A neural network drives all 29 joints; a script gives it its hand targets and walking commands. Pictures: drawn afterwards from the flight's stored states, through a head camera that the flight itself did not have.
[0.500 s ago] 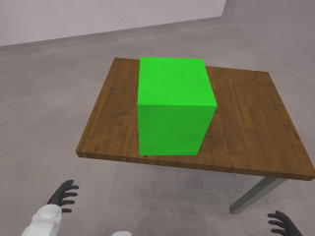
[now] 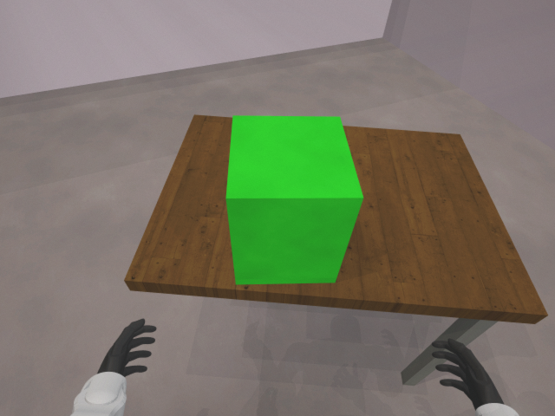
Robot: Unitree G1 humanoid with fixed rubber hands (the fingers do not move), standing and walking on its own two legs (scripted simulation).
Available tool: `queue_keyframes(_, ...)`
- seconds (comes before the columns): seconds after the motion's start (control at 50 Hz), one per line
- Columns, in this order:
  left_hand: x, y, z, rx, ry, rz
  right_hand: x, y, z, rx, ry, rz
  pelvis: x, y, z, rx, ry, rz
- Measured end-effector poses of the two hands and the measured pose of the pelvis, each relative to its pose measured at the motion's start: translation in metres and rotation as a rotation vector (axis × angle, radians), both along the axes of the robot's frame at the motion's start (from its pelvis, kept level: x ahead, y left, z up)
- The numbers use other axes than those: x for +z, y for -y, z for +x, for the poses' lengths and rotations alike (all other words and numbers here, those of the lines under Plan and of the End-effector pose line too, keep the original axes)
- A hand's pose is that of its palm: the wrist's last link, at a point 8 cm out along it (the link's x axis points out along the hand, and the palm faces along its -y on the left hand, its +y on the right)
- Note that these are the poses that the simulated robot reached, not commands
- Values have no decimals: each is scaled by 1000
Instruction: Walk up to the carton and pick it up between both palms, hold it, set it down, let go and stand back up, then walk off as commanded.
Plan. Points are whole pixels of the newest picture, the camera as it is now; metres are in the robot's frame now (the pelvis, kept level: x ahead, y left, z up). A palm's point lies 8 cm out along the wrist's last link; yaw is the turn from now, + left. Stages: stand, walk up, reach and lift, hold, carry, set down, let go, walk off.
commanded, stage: reach and lift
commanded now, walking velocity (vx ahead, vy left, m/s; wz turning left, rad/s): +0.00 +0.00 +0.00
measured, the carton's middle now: (286, 203) +0.49 +0.00 +0.00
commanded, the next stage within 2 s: none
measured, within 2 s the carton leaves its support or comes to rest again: neither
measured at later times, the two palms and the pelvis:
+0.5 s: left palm (144, 330) +0.24 +0.21 -0.02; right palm (458, 359) +0.22 -0.25 -0.03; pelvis +0.02 +0.00 +0.00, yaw -1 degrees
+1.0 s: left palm (172, 279) +0.30 +0.18 +0.02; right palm (446, 317) +0.27 -0.24 +0.00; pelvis +0.03 +0.00 +0.00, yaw -1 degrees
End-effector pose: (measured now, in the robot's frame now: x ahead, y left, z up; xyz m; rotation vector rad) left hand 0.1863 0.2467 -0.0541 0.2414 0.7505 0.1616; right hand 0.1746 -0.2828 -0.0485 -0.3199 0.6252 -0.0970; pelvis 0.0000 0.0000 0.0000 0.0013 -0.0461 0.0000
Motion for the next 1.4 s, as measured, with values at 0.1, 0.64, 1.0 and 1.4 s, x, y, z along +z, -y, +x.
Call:
queue_keyframes(0.1, 6, 7, 13, -13, 62, -8, 4, -4, 11, 6, 42, 25, 1, 1, 6, -3, -13, 3)
queue_keyframes(0.64, 41, 44, 60, -20, 400, -87, 26, -34, 45, 57, 247, 182, 3, 1, 24, -12, -42, 4)
queue_keyframes(1.0, 74, 71, 115, -48, 535, -144, 51, -44, 93, 81, 346, 208, 4, 1, 28, -21, -49, 5)
queue_keyframes(1.4, 110, 92, 158, -88, 496, -165, 98, -50, 152, 33, 418, 227, 5, 2, 23, -31, -49, 0)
